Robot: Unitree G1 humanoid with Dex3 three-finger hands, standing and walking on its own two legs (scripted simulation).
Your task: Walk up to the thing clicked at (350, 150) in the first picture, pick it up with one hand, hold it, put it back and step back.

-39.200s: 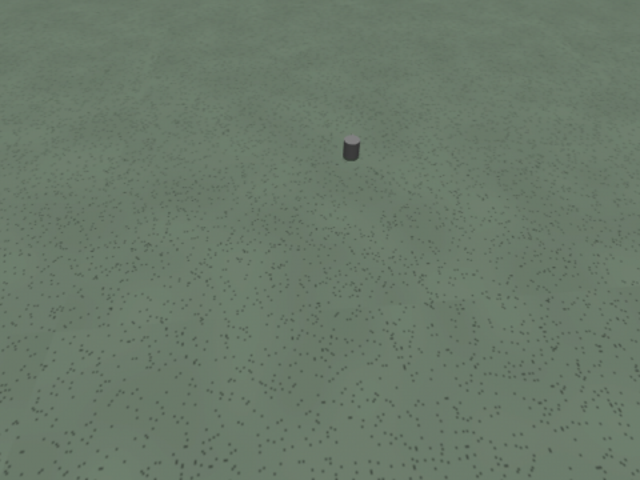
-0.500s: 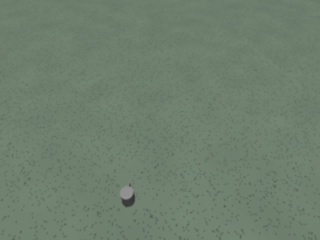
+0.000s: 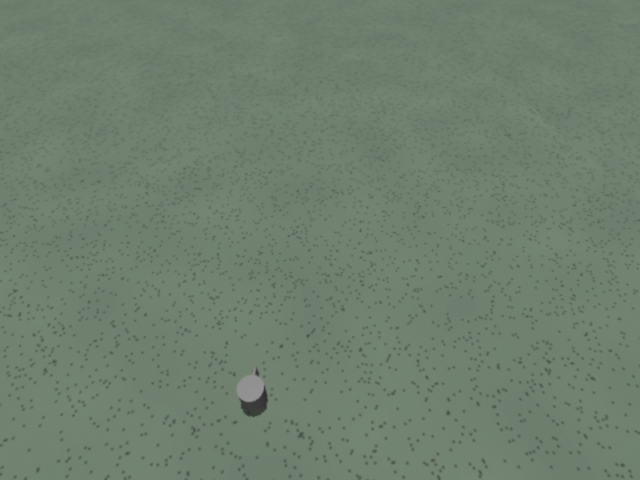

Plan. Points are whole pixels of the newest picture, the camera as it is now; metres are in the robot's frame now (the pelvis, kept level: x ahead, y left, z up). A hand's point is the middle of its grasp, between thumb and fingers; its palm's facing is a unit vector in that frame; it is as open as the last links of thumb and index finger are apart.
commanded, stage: stand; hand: left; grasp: from above
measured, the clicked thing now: (253, 387) +0.51 +0.22 -0.74
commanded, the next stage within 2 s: step back in 0.72 s
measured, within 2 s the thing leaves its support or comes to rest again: neither
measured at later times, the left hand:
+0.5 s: hand out of the picture +0.06 +0.24 -0.16, palm faces +0.01 -0.94 -0.34, open 7.4 cm
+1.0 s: hand out of the picture +0.08 +0.30 -0.17, palm faces -0.05 -0.92 -0.38, open 7.4 cm
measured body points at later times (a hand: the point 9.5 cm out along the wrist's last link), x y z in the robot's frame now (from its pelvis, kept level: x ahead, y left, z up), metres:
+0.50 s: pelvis +0.00 +0.00 +0.00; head +0.01 -0.01 +0.45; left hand +0.06 +0.29 -0.13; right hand +0.06 -0.30 -0.14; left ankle -0.01 +0.14 -0.75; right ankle -0.01 -0.12 -0.75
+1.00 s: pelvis -0.05 +0.03 -0.02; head +0.02 +0.04 +0.43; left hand +0.08 +0.34 -0.15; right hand +0.03 -0.30 -0.14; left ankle -0.07 +0.14 -0.74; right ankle -0.01 -0.12 -0.75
